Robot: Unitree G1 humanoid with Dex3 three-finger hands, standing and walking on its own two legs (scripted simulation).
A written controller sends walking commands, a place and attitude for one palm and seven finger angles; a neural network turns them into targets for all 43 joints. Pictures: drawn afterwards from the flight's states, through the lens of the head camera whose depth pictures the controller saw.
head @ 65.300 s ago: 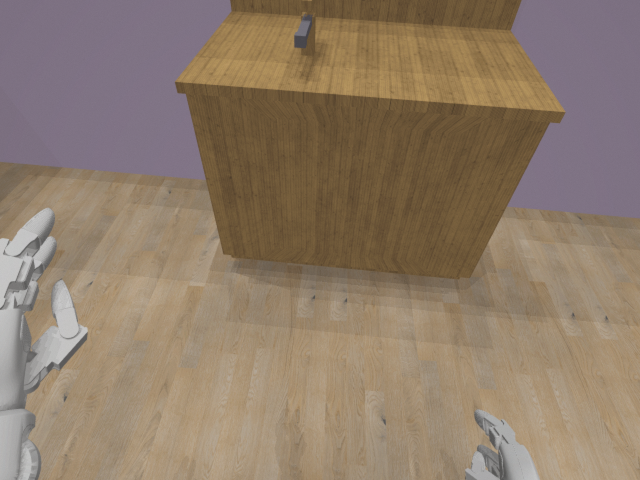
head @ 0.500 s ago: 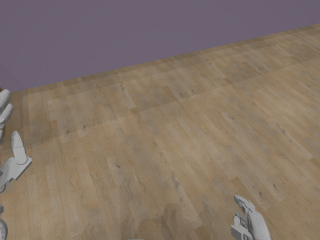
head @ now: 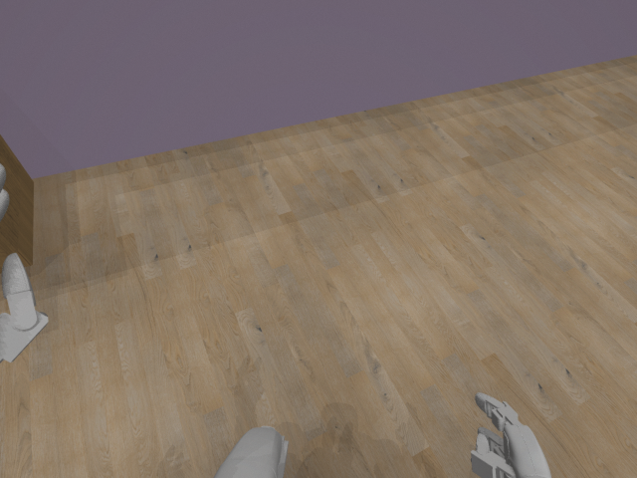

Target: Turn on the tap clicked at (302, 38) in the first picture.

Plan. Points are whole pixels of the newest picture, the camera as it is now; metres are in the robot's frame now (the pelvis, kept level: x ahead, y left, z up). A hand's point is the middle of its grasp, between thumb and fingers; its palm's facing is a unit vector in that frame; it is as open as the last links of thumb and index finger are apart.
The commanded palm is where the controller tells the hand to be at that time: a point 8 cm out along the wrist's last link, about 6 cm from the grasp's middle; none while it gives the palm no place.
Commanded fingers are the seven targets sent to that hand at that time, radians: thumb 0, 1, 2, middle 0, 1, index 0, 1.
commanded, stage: shuffle to correct the standing spot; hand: left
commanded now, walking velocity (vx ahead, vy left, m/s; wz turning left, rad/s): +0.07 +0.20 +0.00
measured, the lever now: out of the picture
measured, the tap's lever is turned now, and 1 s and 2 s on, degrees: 73 73 73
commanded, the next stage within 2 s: none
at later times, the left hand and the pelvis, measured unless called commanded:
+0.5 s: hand out of the picture +0.24 +0.43 +0.18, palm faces +0.40 -0.77 -0.50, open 7.4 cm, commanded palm +0.19 +0.45 +0.20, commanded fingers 0.00 0.90 0.90 -0.20 -0.30 -0.20 -0.30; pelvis +0.03 +0.17 +0.01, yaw -1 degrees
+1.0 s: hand out of the picture +0.27 +0.60 +0.17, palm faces +0.42 -0.82 -0.39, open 7.4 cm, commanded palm +0.21 +0.64 +0.20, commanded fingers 0.00 0.90 0.90 -0.20 -0.30 -0.20 -0.30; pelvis +0.05 +0.35 +0.00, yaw +0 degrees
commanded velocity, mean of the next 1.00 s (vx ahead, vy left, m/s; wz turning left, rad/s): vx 0.08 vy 0.20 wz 0.00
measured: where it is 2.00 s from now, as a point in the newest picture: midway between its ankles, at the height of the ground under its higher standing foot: outside the picture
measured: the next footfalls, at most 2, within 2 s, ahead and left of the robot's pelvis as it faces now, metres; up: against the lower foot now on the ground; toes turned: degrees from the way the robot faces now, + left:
left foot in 0.08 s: +0.10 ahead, +0.20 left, +0.00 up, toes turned +0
right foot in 0.28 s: +0.05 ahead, -0.01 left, +0.00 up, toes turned -6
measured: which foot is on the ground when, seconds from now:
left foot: up 0.00-0.06, down 0.08-0.28, up 0.30-0.52, down 0.54-0.76, up 0.78-0.96, down 0.98-1.00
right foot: down 0.00-0.10, up 0.12-0.26, down 0.28-0.54, up 0.56-0.72, down 0.74-1.00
